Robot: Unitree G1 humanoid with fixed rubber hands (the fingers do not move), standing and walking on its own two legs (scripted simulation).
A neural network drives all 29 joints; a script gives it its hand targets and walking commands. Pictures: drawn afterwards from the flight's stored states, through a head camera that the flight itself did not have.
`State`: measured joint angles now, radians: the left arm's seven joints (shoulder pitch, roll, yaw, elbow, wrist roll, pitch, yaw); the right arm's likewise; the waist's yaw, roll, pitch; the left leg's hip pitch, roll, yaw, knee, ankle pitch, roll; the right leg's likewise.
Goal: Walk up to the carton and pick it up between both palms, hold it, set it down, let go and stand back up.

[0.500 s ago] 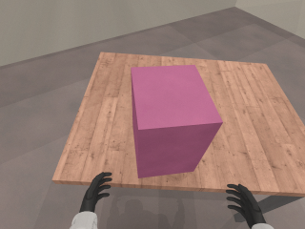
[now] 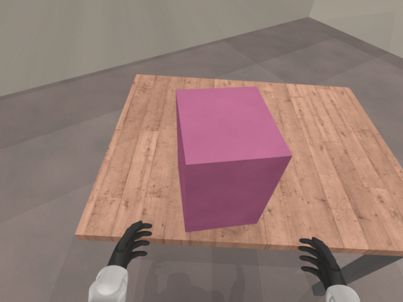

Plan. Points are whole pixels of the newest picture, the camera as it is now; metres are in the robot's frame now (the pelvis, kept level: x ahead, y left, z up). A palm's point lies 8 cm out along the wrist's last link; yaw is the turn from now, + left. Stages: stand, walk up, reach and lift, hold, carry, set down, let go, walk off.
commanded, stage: let go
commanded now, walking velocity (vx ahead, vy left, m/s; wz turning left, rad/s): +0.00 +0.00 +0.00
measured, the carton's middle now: (219, 162) +0.41 +0.00 +0.03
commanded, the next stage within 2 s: stand in 0.50 s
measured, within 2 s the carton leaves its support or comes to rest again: neither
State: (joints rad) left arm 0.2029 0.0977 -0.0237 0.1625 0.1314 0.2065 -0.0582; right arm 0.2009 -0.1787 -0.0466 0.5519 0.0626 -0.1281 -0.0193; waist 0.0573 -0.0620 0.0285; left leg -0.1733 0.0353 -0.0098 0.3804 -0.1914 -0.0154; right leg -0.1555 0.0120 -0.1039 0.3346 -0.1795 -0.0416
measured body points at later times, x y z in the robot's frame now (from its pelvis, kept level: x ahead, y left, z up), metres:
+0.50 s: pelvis +0.00 +0.00 +0.00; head +0.01 +0.02 +0.45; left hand +0.21 +0.19 -0.04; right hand +0.19 -0.23 -0.05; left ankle +0.01 +0.13 -0.75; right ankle +0.01 -0.10 -0.75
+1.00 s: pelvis +0.01 +0.01 -0.01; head +0.01 +0.02 +0.44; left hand +0.20 +0.19 -0.05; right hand +0.16 -0.26 -0.08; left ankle +0.01 +0.13 -0.75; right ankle +0.01 -0.10 -0.75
